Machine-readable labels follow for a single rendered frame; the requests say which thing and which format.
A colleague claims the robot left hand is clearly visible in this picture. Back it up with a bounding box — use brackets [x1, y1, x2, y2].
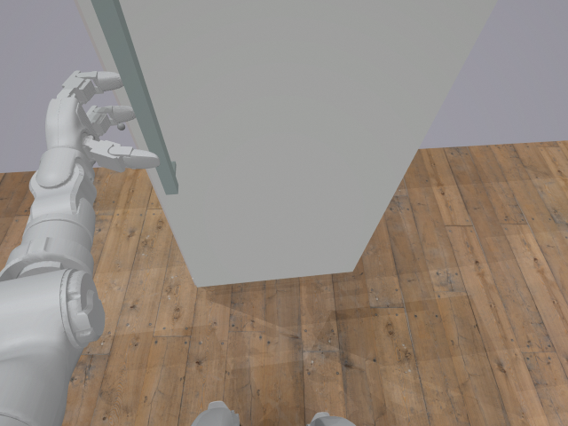
[45, 70, 160, 172]

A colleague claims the handle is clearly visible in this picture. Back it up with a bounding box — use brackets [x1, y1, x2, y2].
[91, 0, 178, 195]

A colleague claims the right robot shin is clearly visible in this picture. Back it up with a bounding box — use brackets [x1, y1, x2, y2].
[312, 412, 330, 421]

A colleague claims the left robot upper arm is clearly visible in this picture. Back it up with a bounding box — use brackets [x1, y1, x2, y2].
[0, 268, 105, 426]

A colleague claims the left robot shin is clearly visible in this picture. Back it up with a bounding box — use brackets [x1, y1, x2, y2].
[208, 401, 229, 409]

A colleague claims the robot shin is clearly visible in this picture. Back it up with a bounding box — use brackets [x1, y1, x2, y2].
[312, 412, 330, 421]
[208, 401, 229, 409]

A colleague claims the robot left forearm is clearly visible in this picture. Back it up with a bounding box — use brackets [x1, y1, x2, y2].
[0, 147, 97, 281]

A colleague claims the fridge door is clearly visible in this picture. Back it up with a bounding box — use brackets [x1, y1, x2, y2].
[77, 0, 498, 288]

